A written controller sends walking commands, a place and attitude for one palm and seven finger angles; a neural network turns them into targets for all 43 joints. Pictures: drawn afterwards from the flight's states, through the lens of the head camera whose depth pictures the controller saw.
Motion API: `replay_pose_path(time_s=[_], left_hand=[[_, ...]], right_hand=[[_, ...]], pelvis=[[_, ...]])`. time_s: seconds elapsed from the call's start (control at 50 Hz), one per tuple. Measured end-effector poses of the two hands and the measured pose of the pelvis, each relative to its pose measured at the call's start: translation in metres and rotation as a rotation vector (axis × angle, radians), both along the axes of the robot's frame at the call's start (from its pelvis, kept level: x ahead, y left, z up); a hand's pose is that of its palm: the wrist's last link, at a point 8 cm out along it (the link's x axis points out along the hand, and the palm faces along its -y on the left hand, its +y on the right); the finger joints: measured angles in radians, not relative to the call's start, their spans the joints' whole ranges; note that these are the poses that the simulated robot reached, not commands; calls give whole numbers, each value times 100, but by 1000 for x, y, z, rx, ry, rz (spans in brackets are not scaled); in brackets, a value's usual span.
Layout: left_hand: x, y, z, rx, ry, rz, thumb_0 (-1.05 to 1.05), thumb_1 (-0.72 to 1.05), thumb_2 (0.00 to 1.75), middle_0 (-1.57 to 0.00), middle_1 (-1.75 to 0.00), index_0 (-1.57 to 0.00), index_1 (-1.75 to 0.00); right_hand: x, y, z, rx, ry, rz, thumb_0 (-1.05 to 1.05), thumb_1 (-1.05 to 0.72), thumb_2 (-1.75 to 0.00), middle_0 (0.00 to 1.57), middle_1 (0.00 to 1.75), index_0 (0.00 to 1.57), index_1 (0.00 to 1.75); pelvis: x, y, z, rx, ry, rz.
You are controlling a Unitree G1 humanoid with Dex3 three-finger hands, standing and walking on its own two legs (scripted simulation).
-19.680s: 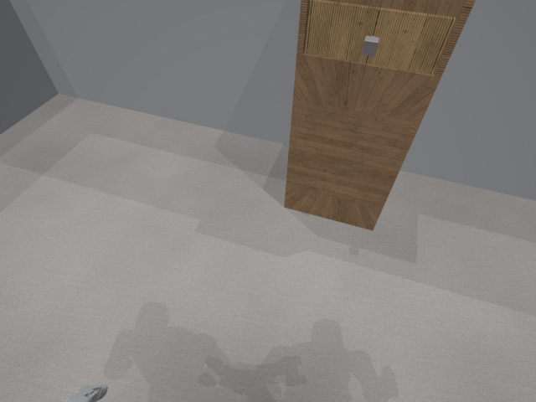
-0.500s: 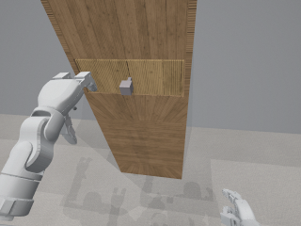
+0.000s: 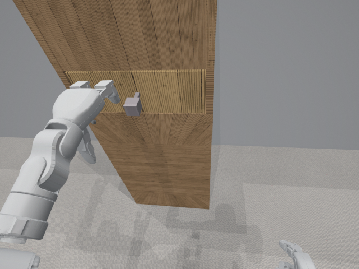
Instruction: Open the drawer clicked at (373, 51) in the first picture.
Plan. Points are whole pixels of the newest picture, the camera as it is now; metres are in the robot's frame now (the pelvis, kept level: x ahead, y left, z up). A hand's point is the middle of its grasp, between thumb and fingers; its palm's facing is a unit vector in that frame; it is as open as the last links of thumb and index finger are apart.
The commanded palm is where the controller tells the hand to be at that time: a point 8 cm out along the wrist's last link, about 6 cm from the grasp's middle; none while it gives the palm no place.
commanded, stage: move the hooked fingers above the handle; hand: left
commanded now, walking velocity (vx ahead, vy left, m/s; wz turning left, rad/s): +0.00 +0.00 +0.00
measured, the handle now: (134, 102) +0.52 +0.19 +0.08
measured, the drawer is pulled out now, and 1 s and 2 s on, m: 0.00 0.00 0.00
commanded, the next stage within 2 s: none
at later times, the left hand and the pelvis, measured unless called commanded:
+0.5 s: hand (108, 111) +0.42 +0.21 +0.14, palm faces +0.00 -0.06 -1.00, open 13.8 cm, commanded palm +0.41 +0.22 +0.21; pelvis +0.02 +0.00 +0.00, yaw +0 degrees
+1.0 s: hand (125, 94) +0.48 +0.19 +0.14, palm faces +0.00 -0.04 -1.00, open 13.6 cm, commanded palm +0.46 +0.20 +0.20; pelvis +0.02 +0.00 -0.01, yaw -1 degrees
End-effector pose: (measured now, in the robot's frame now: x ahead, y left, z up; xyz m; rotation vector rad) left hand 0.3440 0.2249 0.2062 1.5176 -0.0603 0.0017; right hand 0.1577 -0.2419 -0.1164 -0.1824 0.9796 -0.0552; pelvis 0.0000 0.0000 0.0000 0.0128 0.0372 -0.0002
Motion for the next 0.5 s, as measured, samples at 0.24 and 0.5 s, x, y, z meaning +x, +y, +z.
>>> replay_pose_path(time_s=[0.24,0.5], left_hand=[[38,-3,3,2,-12,64,0,-49,30,-32,-120,-32,-120],[54,-9,-17,-5,37,24,0,-49,30,-32,-120,-32,-120]], right_hand=[[14,8,-3,42,12,-16,1,-90,-90,20,29,19,30],[18,2,-2,0,28,-31,1,-90,-90,20,29,19,30]], pelvis=[[15,-2,-1,6,33,-10],[20,-1,-4,4,51,-2]])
